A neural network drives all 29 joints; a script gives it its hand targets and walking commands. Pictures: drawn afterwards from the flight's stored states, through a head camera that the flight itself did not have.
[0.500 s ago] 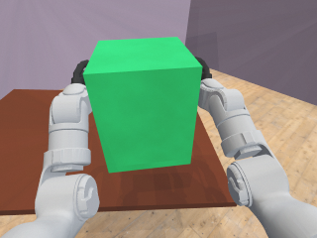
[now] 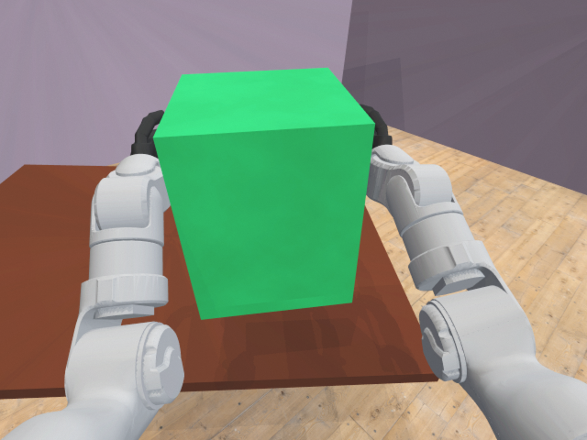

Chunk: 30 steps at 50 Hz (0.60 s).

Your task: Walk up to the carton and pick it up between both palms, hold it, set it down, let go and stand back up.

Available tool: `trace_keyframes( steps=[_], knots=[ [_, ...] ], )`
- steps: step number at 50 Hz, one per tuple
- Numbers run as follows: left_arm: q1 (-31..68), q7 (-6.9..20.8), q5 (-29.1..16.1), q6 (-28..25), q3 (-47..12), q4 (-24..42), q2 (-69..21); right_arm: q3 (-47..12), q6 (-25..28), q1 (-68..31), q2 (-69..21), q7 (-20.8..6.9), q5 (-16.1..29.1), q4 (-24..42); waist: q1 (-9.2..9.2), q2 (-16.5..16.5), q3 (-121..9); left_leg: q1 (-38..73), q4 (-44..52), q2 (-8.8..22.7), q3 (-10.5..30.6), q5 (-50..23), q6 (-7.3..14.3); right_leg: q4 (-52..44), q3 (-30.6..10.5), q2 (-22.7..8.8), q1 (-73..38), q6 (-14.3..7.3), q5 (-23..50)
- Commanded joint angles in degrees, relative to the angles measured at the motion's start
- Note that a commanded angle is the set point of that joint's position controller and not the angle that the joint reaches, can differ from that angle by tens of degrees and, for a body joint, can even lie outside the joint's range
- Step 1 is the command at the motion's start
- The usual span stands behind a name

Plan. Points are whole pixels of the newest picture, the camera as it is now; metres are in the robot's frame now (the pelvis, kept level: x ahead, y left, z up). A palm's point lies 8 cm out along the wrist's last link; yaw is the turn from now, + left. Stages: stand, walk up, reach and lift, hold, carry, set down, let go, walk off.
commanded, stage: set down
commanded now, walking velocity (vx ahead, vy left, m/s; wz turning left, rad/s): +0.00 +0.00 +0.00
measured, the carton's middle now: (267, 188) +0.37 +0.01 +0.24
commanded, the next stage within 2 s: none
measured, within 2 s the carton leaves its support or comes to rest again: neither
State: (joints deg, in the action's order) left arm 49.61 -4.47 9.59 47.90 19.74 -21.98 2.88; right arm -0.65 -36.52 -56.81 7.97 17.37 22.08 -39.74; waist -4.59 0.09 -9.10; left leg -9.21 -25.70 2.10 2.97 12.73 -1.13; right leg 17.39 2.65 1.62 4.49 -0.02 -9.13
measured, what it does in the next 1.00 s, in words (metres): stands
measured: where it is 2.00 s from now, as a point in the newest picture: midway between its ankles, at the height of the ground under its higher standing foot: outside the picture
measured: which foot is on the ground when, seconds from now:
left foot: down 0.00-1.00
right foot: down 0.00-1.00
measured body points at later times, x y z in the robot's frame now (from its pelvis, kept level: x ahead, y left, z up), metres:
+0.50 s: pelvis +0.00 +0.00 +0.00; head -0.06 +0.04 +0.45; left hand +0.41 +0.15 +0.22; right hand +0.39 -0.14 +0.21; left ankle +0.02 +0.12 -0.74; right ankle +0.01 -0.12 -0.74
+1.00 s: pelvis +0.02 +0.02 +0.00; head -0.02 +0.06 +0.45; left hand +0.43 +0.16 +0.19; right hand +0.39 -0.14 +0.18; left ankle +0.02 +0.12 -0.74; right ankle +0.01 -0.12 -0.74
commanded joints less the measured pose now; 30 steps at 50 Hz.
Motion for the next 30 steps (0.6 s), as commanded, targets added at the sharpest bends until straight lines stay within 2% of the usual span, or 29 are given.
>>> trace_keyframes(
  steps=[1, 4, 9, 12, 15, 22, 27, 30],
  knots=[
    [54.2, 9.5, -10.3, -6.3, -25.0, 11.0, -36.2, -13.4, 4.1, -54.2, -42.1, -9.1, 7.7, 20.4, -1.85, -3.9, -24.1, 9.0, 3.2, -4.8, -1.3, -19.8, -1.4, -1.8, -0.4, 4.2, -6.0, 1.6, 13.9],
    [54.2, 10.5, -8.3, -8.8, -23.4, 7.6, -35.4, -11.2, 7.4, -53.6, -41.6, -9.6, 4.3, 18.4, -1.85, -4.0, -21.5, 8.8, 4.3, -4.8, -1.7, -16.4, -1.3, -2.4, -0.2, 3.6, -6.4, 1.7, 11.6],
    [50.1, 13.0, -2.9, -14.3, -17.7, -2.8, -33.2, -5.6, 15.0, -49.7, -40.4, -10.5, -3.9, 11.0, -1.7, -2.0, -15.2, 8.2, 8.0, -4.8, -2.5, -9.0, -0.3, -4.3, 0.9, 2.3, -7.2, 2.2, 6.3],
    [47.2, 14.1, -0.6, -16.7, -15.9, -6.0, -33.2, -3.6, 19.2, -47.5, -39.2, -10.8, -7.4, 8.8, -1.82, -1.1, -13.3, 9.4, 8.9, -5.0, -3.2, -9.1, -0.3, -4.8, 1.7, 1.9, -8.4, 2.6, 7.1],
    [45.2, 14.9, 0.5, -18.5, -16.2, -7.0, -33.9, -3.4, 23.0, -46.6, -39.0, -10.9, -9.7, 9.4, -1.91, -1.2, -13.0, 10.6, 9.2, -5.2, -3.8, -10.2, -0.5, -4.8, 2.4, 1.7, -9.8, 2.8, 8.3],
    [44.1, 14.2, -2.3, -22.3, -23.7, -3.7, -37.9, -9.3, 29.9, -49.4, -40.4, -10.9, -9.5, 18.1, -1.99, -2.8, -20.7, 15.7, 6.4, -5.3, -4.1, -19.0, -1.5, -3.4, 2.7, 1.4, -12.8, 2.9, 15.6],
    [42.7, 13.1, -4.7, -23.6, -29.2, 0.3, -40.3, -13.7, 31.3, -48.6, -41.7, -10.6, -8.3, 24.4, -2.09, -3.3, -24.8, 17.7, 4.3, -5.1, -3.6, -24.1, -2.0, -2.5, 2.3, 1.5, -13.4, 2.7, 19.6],
    [41.4, 12.9, -4.9, -23.5, -30.0, 0.4, -40.2, -14.7, 30.8, -46.6, -41.6, -10.3, -8.2, 25.1, -2.01, -2.8, -23.7, 16.9, 4.6, -5.0, -3.6, -22.5, -1.7, -2.4, 2.0, 1.4, -13.2, 2.6, 18.8]
  ],
)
